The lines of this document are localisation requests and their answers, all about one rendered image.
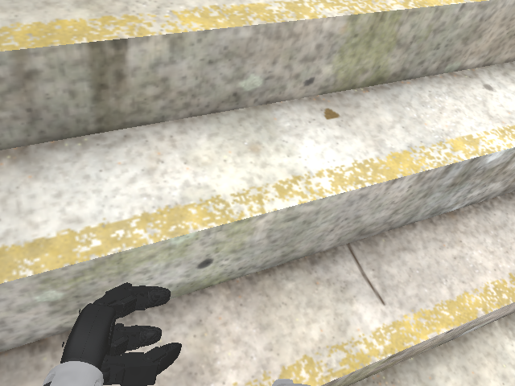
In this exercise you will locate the robot left forearm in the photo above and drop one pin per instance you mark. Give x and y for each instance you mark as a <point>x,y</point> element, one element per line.
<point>74,373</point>

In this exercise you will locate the left robot hand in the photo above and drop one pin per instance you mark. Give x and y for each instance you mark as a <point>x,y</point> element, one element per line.
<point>95,339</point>

